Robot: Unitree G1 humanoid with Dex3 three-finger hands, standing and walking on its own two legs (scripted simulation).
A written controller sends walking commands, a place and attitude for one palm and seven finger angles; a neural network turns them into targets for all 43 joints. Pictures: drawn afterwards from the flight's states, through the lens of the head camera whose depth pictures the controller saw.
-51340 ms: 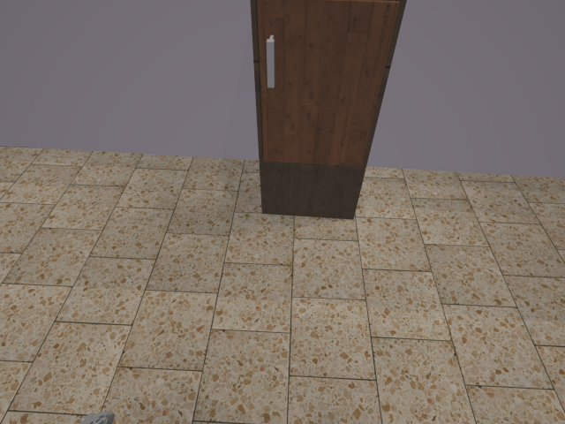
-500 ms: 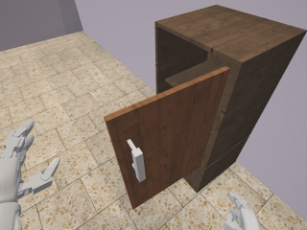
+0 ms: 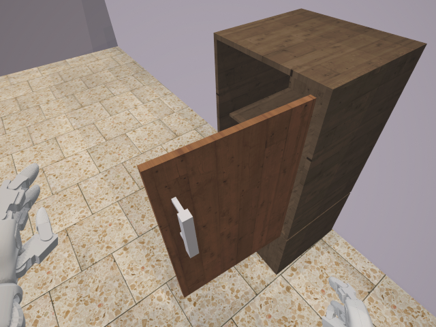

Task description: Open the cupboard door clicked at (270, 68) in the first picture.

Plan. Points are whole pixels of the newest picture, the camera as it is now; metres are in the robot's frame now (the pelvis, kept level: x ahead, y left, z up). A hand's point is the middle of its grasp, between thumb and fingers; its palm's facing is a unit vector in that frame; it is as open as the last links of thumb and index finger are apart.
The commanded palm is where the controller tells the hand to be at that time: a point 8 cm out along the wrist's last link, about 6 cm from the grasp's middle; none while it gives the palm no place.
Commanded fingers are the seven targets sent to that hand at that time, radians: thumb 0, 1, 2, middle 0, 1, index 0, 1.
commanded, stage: step back with the hand held close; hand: left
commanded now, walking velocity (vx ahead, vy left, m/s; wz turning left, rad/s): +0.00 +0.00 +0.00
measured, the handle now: (184, 227) +0.31 +0.12 +0.00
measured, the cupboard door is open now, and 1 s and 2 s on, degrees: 87 87 87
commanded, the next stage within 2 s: stop stepping back and stand still in 1.44 s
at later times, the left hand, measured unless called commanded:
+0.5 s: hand (36, 256) +0.16 +0.27 +0.14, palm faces +0.34 -0.79 -0.51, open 7.4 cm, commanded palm +0.10 +0.32 +0.17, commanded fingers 0.00 0.90 0.90 -0.20 -0.30 -0.20 -0.30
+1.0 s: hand out of the picture +0.08 +0.30 +0.15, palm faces +0.45 -0.75 -0.49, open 7.4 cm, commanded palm +0.01 +0.34 +0.17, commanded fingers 0.00 0.90 0.90 -0.20 -0.30 -0.20 -0.30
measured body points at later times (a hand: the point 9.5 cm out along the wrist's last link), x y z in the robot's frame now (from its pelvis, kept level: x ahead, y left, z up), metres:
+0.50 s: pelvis -0.05 +0.02 +0.00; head -0.03 +0.01 +0.45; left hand +0.14 +0.31 +0.17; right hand +0.13 -0.23 -0.08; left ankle -0.02 +0.12 -0.74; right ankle -0.03 -0.10 -0.74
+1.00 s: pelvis -0.12 +0.03 -0.02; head -0.10 +0.05 +0.43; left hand +0.05 +0.34 +0.18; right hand +0.05 -0.21 -0.10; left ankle -0.02 +0.12 -0.74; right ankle -0.07 -0.10 -0.74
